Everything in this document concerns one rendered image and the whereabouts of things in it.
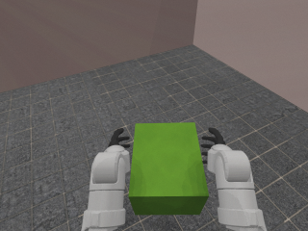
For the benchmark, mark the robot left hand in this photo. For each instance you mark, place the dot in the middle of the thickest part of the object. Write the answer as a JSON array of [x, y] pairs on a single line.
[[115, 139]]

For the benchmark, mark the robot right hand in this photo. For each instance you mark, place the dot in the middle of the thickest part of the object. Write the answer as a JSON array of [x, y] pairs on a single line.
[[217, 139]]

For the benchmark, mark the robot right forearm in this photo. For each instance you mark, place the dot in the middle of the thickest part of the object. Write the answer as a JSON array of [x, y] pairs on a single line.
[[238, 209]]

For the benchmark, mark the carton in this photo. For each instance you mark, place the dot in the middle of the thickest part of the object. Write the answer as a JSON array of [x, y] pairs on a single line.
[[167, 173]]

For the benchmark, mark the robot left forearm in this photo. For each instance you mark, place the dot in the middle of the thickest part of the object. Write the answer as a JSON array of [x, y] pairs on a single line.
[[107, 184]]

